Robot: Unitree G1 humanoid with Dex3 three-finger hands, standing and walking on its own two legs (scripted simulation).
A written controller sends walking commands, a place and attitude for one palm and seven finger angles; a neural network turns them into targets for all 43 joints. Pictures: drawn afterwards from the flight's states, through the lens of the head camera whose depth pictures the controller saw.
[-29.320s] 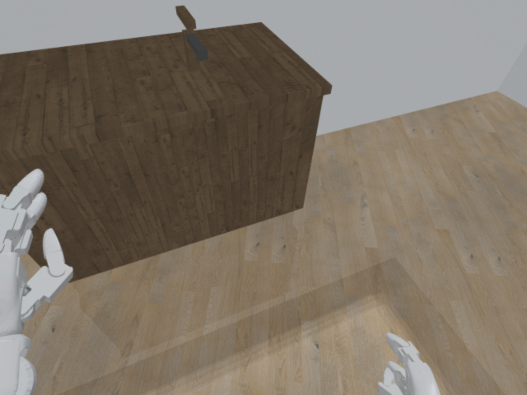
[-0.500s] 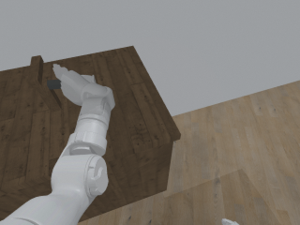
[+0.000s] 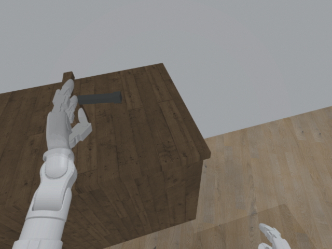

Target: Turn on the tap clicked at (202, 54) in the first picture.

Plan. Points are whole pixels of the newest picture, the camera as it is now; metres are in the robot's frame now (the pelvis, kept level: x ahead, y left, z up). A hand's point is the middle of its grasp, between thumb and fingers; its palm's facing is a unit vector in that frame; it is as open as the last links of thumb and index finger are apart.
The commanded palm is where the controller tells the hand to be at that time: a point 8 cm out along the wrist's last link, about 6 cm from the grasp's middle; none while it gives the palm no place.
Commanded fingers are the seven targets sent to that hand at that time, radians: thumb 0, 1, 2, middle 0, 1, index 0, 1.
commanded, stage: draw the hand back beside the body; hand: left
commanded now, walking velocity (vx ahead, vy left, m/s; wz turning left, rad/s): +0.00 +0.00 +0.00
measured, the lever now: (117, 97) +0.55 +0.22 +0.07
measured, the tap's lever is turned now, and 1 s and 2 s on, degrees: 77 77 77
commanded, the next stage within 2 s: step back with the hand held close in 0.96 s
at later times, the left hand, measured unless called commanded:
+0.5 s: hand (59, 149) +0.26 +0.25 +0.16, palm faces +0.33 -0.90 -0.28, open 7.5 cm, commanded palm +0.22 +0.30 +0.17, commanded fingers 0.00 0.90 0.90 -0.20 -0.30 -0.20 -0.30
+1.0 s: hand (50, 170) +0.22 +0.25 +0.15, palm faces +0.40 -0.85 -0.34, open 7.4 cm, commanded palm +0.17 +0.29 +0.17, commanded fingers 0.00 0.90 0.90 -0.20 -0.30 -0.20 -0.30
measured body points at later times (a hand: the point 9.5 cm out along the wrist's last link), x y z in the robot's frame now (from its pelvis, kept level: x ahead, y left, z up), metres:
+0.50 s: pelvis +0.02 +0.03 +0.00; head +0.01 +0.01 +0.45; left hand +0.24 +0.30 +0.17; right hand +0.19 -0.19 -0.10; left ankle -0.01 +0.12 -0.74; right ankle +0.02 -0.07 -0.74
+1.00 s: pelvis +0.01 +0.01 +0.00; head +0.00 -0.02 +0.45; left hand +0.19 +0.29 +0.17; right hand +0.20 -0.21 -0.09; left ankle -0.01 +0.12 -0.74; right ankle +0.02 -0.07 -0.74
